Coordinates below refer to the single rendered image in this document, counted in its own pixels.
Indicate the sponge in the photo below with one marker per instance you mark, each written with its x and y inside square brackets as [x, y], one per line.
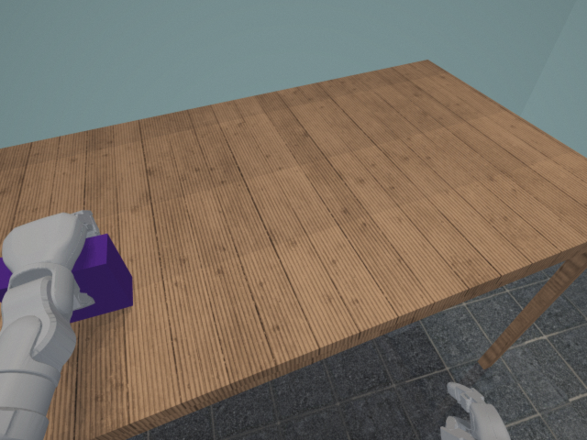
[100, 272]

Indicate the left robot hand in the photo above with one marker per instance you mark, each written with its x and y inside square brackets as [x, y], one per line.
[58, 238]

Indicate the left robot forearm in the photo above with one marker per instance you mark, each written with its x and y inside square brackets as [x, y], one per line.
[36, 340]

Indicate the table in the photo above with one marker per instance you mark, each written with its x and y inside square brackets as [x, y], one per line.
[267, 233]

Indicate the right robot hand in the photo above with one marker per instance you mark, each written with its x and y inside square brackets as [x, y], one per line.
[486, 423]

